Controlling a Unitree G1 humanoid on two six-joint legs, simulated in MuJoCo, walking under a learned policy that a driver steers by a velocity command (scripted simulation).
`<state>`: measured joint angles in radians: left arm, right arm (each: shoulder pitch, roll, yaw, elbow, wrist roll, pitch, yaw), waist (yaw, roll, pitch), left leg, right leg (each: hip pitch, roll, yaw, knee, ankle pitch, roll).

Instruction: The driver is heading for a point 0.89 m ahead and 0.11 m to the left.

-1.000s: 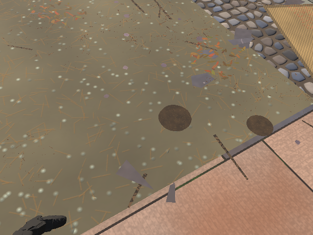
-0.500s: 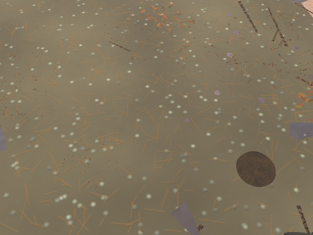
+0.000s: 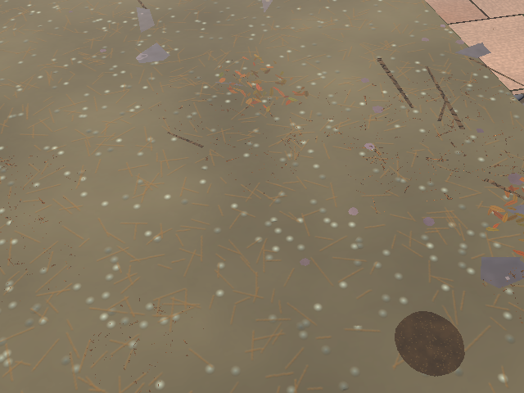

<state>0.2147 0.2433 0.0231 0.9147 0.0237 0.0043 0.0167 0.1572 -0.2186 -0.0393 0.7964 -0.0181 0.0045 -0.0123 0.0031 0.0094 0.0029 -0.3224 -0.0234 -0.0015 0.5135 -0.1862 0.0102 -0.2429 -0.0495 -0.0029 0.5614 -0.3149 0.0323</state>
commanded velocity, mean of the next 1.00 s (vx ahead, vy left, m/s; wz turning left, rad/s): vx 0.12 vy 0.00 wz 0.01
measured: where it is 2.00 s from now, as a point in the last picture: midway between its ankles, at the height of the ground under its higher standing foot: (286, 332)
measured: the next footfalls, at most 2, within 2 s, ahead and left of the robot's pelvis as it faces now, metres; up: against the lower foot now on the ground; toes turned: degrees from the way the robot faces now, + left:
right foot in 1.30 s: +0.48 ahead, -0.13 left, +0.00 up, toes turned -3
left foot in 1.86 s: +0.80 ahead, +0.10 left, +0.00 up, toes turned +4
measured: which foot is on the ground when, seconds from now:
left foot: down 0.00-1.00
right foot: down 0.00-0.82, up 0.84-1.00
